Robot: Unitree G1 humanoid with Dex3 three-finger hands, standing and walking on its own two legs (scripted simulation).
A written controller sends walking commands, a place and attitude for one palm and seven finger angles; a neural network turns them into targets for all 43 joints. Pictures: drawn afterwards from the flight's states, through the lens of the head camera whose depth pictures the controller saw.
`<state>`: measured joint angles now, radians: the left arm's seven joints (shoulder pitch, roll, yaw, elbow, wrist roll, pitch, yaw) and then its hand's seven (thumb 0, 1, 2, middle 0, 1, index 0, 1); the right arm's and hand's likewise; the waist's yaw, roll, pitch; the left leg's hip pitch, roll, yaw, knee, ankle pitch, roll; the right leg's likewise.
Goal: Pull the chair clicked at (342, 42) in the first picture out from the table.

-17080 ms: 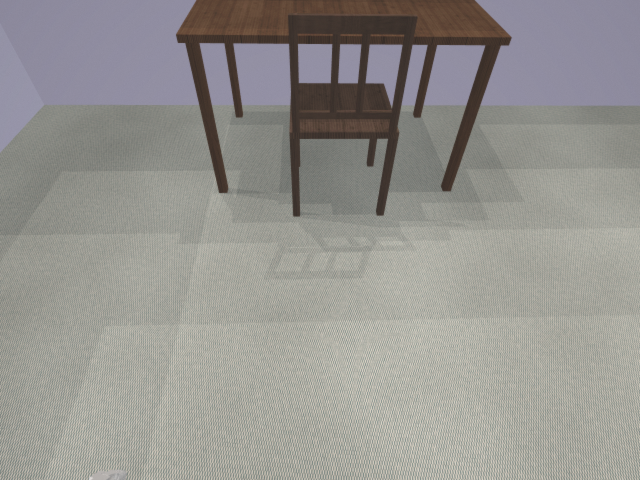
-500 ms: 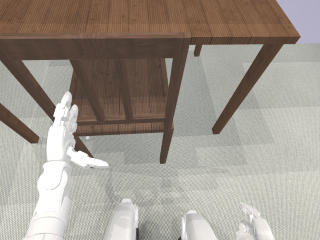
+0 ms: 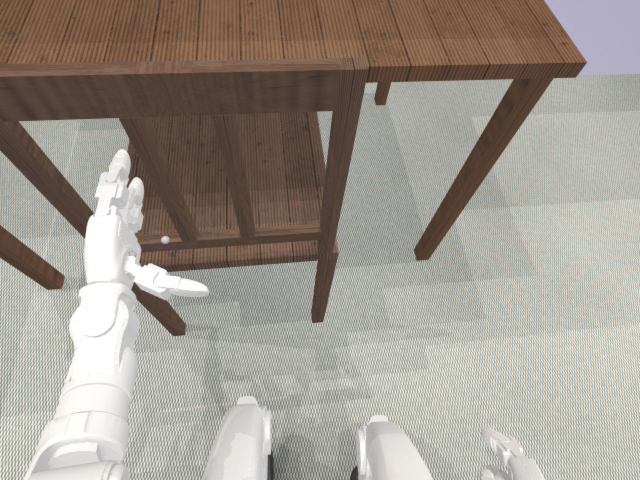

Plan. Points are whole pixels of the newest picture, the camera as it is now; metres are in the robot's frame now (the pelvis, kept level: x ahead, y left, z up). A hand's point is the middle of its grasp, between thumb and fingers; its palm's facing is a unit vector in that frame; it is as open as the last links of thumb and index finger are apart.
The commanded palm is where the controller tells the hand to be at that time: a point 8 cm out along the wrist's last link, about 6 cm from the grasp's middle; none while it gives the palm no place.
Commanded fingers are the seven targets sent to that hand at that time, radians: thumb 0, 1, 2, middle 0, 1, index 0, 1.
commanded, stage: push the fingers through the gap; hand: left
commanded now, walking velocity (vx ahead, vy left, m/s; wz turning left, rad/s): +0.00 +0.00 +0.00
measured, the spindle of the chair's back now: (167, 187) +0.49 +0.22 +0.01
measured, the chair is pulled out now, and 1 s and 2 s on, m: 0.00 0.00 0.00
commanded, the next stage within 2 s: hook a spindle and tug to test in 0.92 s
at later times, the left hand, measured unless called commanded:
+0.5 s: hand (172, 206) +0.44 +0.20 +0.03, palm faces +0.14 -0.99 -0.04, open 16.9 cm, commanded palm +0.42 +0.24 +0.03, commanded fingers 0.00 -0.50 0.30 -0.06 -0.08 -0.06 -0.08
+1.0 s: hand (175, 200) +0.45 +0.20 +0.03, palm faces +0.12 -0.99 -0.04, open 16.9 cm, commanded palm +0.42 +0.23 +0.03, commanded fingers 0.00 -0.50 0.30 -0.06 -0.08 -0.06 -0.08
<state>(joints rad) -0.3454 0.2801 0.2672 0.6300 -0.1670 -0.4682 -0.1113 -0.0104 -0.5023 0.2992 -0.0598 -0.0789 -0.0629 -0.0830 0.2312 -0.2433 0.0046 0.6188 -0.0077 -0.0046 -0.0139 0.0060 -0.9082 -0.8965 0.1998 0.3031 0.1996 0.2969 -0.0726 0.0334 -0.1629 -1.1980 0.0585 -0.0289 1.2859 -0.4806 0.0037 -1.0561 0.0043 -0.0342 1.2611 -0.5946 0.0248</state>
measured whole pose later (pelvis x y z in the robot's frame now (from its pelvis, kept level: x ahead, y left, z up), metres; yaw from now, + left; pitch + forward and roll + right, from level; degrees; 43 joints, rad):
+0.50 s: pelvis +0.00 +0.00 +0.00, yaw +0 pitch +24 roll -4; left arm -0.57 0.34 0.35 0.87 -0.12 -0.50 -0.10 -0.01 -0.50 0.30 -0.06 -0.08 -0.06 -0.08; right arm 0.26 -0.25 0.01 0.63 -0.02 0.04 0.00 0.00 -0.91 -0.90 0.20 0.30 0.20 0.30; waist -0.11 0.04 -0.16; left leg -1.24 0.06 -0.03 1.29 -0.48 0.00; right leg -1.10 0.01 -0.03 1.27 -0.59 0.02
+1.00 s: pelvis +0.00 +0.00 +0.00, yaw -1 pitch +25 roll -4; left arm -0.57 0.33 0.34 0.86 -0.11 -0.50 -0.10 -0.01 -0.50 0.30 -0.06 -0.08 -0.06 -0.08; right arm 0.27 -0.24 0.00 0.63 -0.02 0.07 0.01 0.00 -0.91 -0.90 0.20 0.30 0.20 0.30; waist -0.11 0.04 -0.15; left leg -1.23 0.06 -0.02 1.28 -0.48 0.01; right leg -1.09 0.01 -0.02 1.25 -0.59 0.03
